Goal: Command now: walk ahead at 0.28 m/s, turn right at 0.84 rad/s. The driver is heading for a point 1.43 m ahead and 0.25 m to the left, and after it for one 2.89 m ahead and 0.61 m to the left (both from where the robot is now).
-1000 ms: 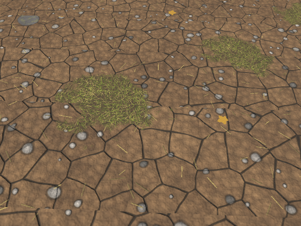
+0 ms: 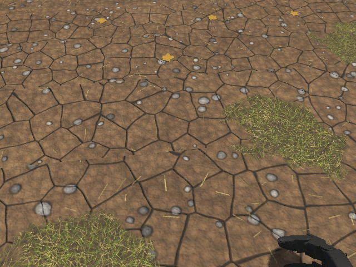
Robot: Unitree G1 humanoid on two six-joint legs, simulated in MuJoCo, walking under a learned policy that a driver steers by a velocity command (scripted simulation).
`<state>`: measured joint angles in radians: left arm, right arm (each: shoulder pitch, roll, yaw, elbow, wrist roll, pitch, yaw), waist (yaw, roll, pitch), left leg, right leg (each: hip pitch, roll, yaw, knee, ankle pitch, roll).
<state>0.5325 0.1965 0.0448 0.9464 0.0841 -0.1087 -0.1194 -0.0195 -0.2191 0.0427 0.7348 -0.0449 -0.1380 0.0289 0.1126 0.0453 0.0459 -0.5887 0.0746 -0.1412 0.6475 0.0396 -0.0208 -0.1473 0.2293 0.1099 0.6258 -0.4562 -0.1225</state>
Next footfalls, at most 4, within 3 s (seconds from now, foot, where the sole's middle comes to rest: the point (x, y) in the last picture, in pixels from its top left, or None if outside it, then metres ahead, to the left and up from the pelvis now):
0.28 right None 0.18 -0.13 -0.75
1.30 right None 0.24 -0.07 -0.75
1.64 left None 0.08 0.14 -0.75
2.06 right None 0.25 -0.07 -0.75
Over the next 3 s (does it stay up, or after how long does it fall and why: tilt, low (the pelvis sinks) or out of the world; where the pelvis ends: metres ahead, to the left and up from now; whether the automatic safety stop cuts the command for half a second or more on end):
stays up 0.89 0.01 -0.17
